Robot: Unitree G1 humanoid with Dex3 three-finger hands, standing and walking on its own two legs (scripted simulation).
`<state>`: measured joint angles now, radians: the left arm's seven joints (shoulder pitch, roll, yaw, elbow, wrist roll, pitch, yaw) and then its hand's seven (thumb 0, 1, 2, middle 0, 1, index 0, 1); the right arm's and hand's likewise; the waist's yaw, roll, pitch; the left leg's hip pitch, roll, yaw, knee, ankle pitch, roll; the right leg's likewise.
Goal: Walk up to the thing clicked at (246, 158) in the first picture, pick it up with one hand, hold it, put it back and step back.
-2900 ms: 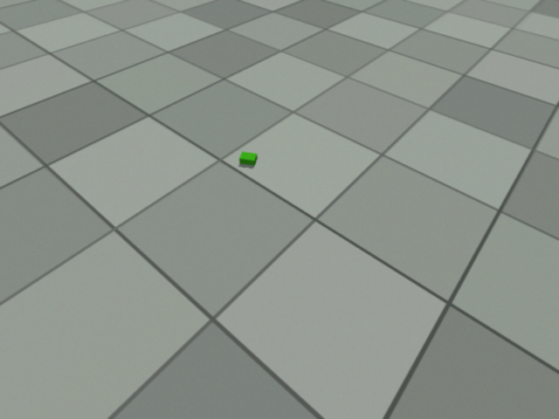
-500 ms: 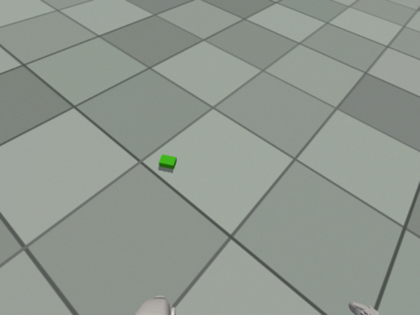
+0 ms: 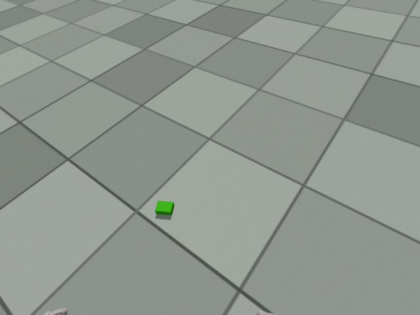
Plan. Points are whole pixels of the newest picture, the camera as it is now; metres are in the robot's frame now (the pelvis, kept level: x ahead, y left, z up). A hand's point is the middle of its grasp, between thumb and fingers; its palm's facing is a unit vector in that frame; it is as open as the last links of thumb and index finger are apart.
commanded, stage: walk up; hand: left
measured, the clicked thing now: (164, 208) +0.74 +0.31 -0.74
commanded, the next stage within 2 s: none
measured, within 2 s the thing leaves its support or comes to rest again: neither
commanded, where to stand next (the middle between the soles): +0.36 +0.06 m, yaw +1 degrees
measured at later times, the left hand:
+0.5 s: hand (70, 302) +0.18 +0.33 -0.14, palm faces +0.00 -0.93 -0.36, open 7.4 cm
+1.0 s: hand (93, 225) +0.34 +0.31 -0.11, palm faces -0.01 -0.89 -0.46, open 7.4 cm
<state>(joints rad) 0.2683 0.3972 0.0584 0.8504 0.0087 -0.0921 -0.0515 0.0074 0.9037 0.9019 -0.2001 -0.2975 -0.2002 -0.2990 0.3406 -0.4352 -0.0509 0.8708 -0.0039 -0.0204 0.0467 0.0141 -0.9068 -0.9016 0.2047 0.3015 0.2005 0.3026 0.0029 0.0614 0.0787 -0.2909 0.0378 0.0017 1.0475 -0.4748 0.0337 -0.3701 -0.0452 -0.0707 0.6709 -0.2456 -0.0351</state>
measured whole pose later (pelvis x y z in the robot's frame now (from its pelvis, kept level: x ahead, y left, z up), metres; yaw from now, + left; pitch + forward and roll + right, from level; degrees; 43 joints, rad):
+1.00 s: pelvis +0.28 +0.03 +0.01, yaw +1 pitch -3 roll +1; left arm 0.28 0.38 0.02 0.84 0.01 -0.08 0.00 0.01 0.90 0.90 -0.20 -0.30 -0.20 -0.30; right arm 0.28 -0.43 -0.04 0.86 0.00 0.02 0.04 0.01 -0.91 -0.90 0.20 0.30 0.20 0.30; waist 0.01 0.08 0.11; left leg -0.43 0.03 0.00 1.03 -0.47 0.03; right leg -0.34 -0.04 -0.06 0.59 -0.20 -0.03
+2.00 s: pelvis +0.34 +0.06 +0.03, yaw +0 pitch -3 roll +0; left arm 0.06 0.35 0.00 1.15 0.00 -0.02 -0.01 0.01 0.90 0.90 -0.20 -0.30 -0.20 -0.30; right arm 0.06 -0.36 -0.01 1.16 0.00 0.00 0.02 0.01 -0.91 -0.90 0.20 0.30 0.20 0.30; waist 0.00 0.01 0.06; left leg -0.14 0.05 0.04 0.36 -0.17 -0.03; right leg -0.15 -0.03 0.00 0.37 -0.18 0.02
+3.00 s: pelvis +0.35 +0.07 +0.03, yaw +0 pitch -2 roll +0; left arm 0.10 0.35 0.00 1.15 0.01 -0.01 -0.01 0.01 0.90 0.90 -0.20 -0.30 -0.20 -0.30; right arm 0.08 -0.35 -0.01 1.15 -0.01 -0.01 0.01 0.01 -0.91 -0.90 0.21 0.30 0.20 0.30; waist -0.01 0.00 0.06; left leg -0.13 0.04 0.04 0.33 -0.17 -0.03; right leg -0.13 -0.04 0.00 0.33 -0.17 0.03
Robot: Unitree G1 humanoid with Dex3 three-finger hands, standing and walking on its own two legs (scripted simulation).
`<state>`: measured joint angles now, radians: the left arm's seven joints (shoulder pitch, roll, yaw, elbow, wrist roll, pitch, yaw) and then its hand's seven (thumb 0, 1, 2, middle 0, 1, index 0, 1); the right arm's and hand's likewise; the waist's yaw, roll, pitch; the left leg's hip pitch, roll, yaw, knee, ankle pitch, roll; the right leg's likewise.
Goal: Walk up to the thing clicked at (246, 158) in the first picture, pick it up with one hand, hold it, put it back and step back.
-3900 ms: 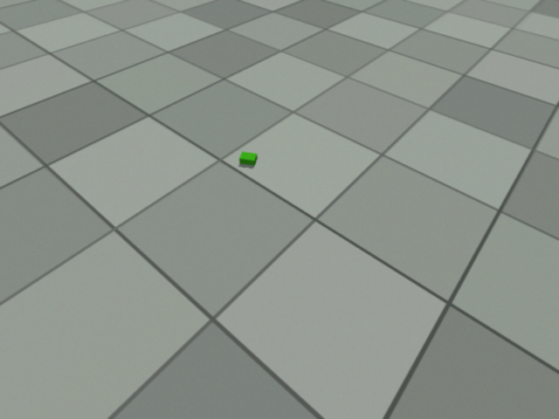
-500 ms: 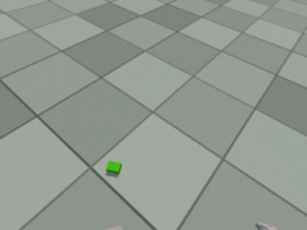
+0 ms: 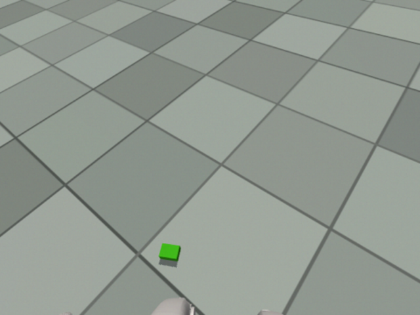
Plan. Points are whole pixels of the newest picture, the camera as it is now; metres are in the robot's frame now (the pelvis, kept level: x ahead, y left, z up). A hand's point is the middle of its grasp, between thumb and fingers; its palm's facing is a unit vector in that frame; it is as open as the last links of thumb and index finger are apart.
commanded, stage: walk up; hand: left
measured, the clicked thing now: (170, 252) +0.47 +0.27 -0.74
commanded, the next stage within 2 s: stand in 1.64 s
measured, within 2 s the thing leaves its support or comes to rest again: neither
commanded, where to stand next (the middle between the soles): +0.08 +0.03 m, yaw +0 degrees
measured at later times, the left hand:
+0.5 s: hand out of the picture +0.09 +0.29 -0.16, palm faces -0.01 -0.95 -0.32, open 7.4 cm
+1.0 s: hand (89, 306) +0.16 +0.28 -0.13, palm faces -0.03 -0.94 -0.34, open 7.4 cm
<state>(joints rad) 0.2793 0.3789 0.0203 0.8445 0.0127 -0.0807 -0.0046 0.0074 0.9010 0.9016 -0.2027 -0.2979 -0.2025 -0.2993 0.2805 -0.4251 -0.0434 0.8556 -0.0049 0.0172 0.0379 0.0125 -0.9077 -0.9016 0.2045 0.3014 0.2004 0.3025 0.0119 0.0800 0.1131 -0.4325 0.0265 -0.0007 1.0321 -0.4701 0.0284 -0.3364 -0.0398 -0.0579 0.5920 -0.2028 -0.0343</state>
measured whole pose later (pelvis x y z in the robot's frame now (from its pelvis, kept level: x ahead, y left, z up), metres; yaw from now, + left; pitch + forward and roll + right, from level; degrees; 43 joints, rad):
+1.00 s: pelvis +0.06 +0.03 +0.02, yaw -1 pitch -3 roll +0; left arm 0.06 0.35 0.00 1.15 0.00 -0.02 -0.01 0.01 0.90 0.90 -0.20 -0.30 -0.20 -0.30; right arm 0.06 -0.36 -0.01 1.16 0.00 0.00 0.02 0.01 -0.91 -0.90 0.20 0.30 0.20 0.30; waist 0.00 0.01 0.06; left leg -0.14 0.05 0.04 0.36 -0.17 -0.03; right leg -0.15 -0.03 0.00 0.37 -0.18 0.02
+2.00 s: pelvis +0.07 +0.03 +0.02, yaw -1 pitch -2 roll +0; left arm 0.10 0.35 0.00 1.15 0.01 -0.01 -0.01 0.01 0.90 0.90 -0.20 -0.30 -0.20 -0.30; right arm 0.08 -0.35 -0.01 1.15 -0.01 -0.01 0.01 0.01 -0.91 -0.90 0.21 0.30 0.20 0.30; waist -0.01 0.00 0.06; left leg -0.13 0.04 0.04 0.33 -0.17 -0.03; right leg -0.13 -0.04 0.00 0.33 -0.17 0.03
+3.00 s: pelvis +0.07 +0.03 +0.02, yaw -1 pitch -2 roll +0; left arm 0.12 0.36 0.00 1.13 0.01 -0.01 -0.01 0.01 0.90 0.90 -0.20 -0.30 -0.20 -0.30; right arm 0.11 -0.35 -0.01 1.14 -0.01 0.00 0.01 0.01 -0.91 -0.90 0.21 0.30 0.20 0.30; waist -0.01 0.00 0.05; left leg -0.12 0.05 0.03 0.33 -0.17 -0.03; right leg -0.12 -0.03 -0.01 0.32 -0.17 0.03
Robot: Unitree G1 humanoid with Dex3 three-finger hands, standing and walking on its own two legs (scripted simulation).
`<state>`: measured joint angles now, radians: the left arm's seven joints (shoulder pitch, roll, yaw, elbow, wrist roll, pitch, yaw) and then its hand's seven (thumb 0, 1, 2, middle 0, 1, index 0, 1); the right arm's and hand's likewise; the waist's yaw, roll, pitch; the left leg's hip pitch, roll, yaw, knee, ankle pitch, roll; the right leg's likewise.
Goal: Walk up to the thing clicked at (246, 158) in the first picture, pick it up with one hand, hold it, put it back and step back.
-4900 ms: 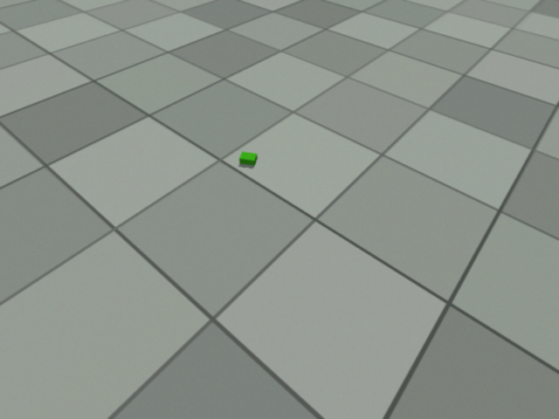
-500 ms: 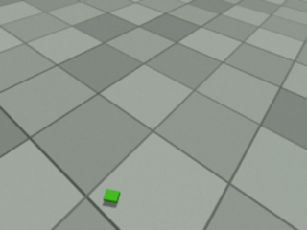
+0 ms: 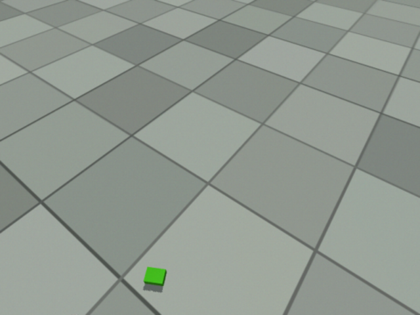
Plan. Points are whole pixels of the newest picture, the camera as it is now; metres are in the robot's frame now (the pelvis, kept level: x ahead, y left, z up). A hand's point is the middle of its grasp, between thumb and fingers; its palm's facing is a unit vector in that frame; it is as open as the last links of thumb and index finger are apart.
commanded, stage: walk up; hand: left
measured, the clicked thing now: (155, 276) +0.41 +0.24 -0.76
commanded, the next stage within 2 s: stand in 0.64 s
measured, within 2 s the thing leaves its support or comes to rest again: neither
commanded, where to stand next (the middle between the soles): +0.03 +0.00 m, yaw +0 degrees
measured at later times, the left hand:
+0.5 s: hand out of the picture +0.09 +0.26 -0.16, palm faces -0.03 -0.94 -0.34, open 7.4 cm
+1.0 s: hand out of the picture +0.08 +0.26 -0.16, palm faces -0.03 -0.94 -0.34, open 7.4 cm
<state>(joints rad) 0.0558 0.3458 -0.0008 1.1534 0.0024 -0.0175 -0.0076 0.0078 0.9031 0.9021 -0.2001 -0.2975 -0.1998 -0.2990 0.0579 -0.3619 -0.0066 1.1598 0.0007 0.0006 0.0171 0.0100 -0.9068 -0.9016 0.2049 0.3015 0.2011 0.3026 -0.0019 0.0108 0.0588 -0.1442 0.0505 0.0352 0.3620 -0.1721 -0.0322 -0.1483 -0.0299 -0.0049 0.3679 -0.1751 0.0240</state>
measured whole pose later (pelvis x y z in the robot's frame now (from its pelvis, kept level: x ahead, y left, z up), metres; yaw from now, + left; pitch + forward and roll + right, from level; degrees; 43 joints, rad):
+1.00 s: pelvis +0.01 +0.00 +0.00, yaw +0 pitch -2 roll +0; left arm 0.10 0.35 0.00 1.15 0.01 -0.01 -0.01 0.01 0.90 0.90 -0.20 -0.30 -0.20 -0.30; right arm 0.08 -0.35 -0.01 1.15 -0.01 -0.01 0.01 0.01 -0.91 -0.90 0.21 0.30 0.20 0.30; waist -0.01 0.00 0.06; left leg -0.13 0.04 0.04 0.33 -0.17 -0.03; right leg -0.13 -0.04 0.00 0.33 -0.17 0.03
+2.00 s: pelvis +0.01 +0.00 +0.00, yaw +0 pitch -2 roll +0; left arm 0.12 0.36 0.00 1.13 0.01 -0.01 -0.01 0.01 0.90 0.90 -0.20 -0.30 -0.20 -0.30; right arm 0.11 -0.35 -0.01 1.14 -0.01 0.00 0.01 0.01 -0.91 -0.90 0.21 0.30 0.20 0.30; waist -0.01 0.00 0.05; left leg -0.12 0.05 0.03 0.33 -0.17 -0.03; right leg -0.12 -0.03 -0.01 0.32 -0.17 0.03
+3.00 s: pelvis +0.02 +0.00 +0.00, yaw +1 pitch -2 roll +0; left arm 0.12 0.36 0.00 1.12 0.01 -0.01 -0.01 0.01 0.90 0.90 -0.20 -0.30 -0.20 -0.30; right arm 0.11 -0.35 0.00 1.13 -0.01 0.00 0.01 0.01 -0.91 -0.90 0.21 0.30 0.20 0.30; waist 0.00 0.00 0.05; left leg -0.11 0.04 0.02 0.33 -0.18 -0.03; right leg -0.10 -0.04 -0.02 0.32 -0.19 0.03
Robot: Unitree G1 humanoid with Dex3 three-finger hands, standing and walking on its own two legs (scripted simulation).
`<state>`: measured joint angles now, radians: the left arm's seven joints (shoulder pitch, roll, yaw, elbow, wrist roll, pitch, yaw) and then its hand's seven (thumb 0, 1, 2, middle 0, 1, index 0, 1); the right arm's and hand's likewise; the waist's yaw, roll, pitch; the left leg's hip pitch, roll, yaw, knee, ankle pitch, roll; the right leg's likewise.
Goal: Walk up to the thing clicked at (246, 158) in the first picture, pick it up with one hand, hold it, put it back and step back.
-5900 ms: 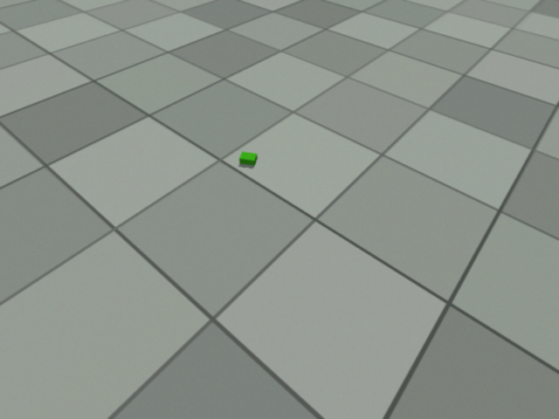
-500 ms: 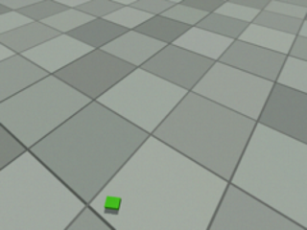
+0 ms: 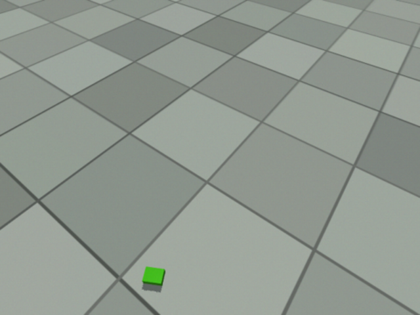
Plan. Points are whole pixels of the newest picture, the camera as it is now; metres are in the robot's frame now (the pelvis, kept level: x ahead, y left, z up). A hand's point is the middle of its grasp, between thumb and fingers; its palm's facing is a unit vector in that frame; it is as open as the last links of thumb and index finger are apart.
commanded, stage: stand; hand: left
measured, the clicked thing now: (154, 276) +0.40 +0.24 -0.76
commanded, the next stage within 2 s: none
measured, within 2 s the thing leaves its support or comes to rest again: neither
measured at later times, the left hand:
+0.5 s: hand out of the picture +0.09 +0.25 -0.15, palm faces -0.02 -0.94 -0.35, open 7.4 cm
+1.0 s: hand out of the picture +0.07 +0.25 -0.16, palm faces -0.03 -0.94 -0.35, open 7.4 cm
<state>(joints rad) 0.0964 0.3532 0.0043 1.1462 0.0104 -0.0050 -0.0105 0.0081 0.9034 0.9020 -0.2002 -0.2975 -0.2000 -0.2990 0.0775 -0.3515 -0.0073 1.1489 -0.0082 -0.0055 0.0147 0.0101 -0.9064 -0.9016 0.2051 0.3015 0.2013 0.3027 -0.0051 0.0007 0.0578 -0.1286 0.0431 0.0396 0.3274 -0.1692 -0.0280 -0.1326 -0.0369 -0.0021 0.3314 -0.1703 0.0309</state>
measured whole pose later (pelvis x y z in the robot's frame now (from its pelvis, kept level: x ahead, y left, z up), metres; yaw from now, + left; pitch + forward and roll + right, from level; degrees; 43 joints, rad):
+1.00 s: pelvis +0.00 +0.00 +0.00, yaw +0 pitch -2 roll +0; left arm 0.12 0.36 0.00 1.13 0.01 -0.01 -0.01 0.01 0.90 0.90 -0.20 -0.30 -0.20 -0.30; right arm 0.11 -0.35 -0.01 1.14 -0.01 0.00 0.01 0.01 -0.91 -0.90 0.21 0.30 0.20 0.30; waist -0.01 0.00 0.05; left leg -0.12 0.05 0.03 0.33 -0.17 -0.03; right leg -0.12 -0.03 -0.01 0.32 -0.17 0.03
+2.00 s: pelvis +0.01 +0.00 +0.00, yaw +1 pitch -2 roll +0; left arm 0.12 0.36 0.00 1.12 0.01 -0.01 -0.01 0.01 0.90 0.90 -0.20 -0.30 -0.20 -0.30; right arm 0.11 -0.35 0.00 1.13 -0.01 0.00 0.01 0.01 -0.91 -0.90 0.21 0.30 0.20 0.30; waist 0.00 0.00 0.05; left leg -0.11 0.04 0.02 0.33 -0.18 -0.03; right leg -0.10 -0.04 -0.02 0.32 -0.19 0.03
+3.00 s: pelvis +0.01 +0.00 +0.00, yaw +1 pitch -2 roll +0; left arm 0.13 0.36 0.00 1.12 0.01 -0.01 -0.01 0.01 0.90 0.90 -0.20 -0.30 -0.20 -0.30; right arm 0.12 -0.35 0.00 1.12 -0.01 0.00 0.01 0.01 -0.91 -0.90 0.21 0.30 0.20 0.30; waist 0.00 0.00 0.06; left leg -0.11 0.05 0.03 0.33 -0.19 -0.03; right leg -0.10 -0.03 -0.02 0.32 -0.19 0.03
